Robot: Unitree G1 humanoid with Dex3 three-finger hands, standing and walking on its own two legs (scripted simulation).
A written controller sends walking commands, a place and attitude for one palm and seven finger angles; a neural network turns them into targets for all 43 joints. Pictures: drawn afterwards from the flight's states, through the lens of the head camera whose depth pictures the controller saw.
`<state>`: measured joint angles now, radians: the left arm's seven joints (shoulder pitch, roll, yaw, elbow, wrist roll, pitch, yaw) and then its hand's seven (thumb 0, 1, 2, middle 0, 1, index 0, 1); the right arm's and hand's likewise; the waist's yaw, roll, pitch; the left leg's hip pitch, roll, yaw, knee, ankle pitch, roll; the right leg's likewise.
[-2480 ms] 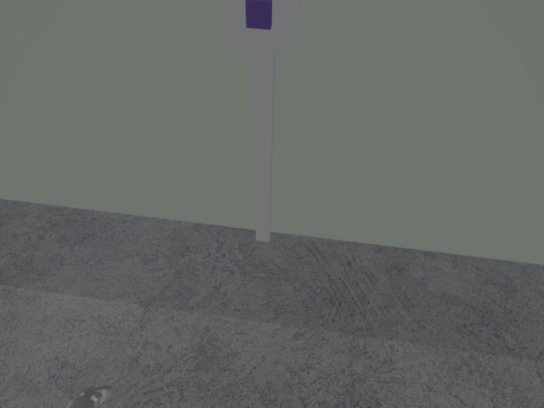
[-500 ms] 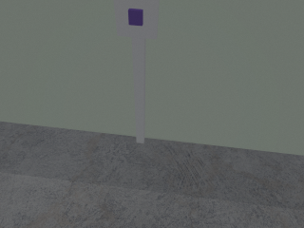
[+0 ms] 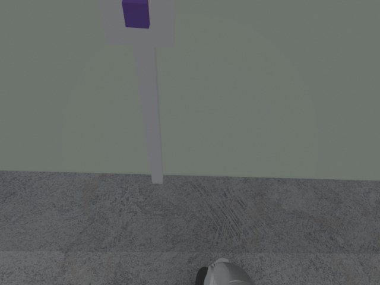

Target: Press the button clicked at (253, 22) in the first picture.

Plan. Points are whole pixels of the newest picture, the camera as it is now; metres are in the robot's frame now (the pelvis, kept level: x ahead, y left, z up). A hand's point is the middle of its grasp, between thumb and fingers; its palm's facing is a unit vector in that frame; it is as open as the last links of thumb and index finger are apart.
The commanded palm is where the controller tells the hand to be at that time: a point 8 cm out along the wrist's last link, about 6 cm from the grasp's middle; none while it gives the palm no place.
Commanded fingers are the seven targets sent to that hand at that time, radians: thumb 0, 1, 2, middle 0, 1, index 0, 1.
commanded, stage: take the last steps up to it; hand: left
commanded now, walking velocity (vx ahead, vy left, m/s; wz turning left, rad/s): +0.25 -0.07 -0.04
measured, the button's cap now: (136, 13) +0.66 +0.16 +0.21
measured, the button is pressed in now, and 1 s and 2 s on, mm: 0 0 0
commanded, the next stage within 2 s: come to a stop and stand still in 0.24 s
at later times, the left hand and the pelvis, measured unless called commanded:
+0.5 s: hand (125, 282) +0.15 +0.15 -0.18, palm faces +0.09 -0.99 -0.12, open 7.3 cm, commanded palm none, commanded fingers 0.00 0.90 0.90 -0.20 -0.30 -0.20 -0.30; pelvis +0.18 +0.00 +0.01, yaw +0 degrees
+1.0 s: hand (136, 263) +0.18 +0.13 -0.14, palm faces +0.02 -0.96 -0.28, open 7.4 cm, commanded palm none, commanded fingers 0.00 0.90 0.90 -0.20 -0.30 -0.20 -0.30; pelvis +0.14 -0.06 +0.01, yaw -2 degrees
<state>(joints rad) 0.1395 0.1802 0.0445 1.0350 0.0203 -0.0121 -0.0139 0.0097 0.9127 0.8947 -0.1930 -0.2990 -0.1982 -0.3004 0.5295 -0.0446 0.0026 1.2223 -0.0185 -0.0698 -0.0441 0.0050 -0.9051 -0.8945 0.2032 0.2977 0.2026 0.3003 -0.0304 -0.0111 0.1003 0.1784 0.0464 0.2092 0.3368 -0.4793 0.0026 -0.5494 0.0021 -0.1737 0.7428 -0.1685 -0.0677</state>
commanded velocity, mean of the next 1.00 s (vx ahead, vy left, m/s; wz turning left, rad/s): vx -0.01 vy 0.01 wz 0.00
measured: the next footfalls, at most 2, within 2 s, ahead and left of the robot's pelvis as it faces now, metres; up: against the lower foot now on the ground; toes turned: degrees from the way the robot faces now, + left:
right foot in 0.06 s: +0.18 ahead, -0.08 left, +0.00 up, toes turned -8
left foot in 0.46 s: +0.27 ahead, +0.13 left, +0.00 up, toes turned +8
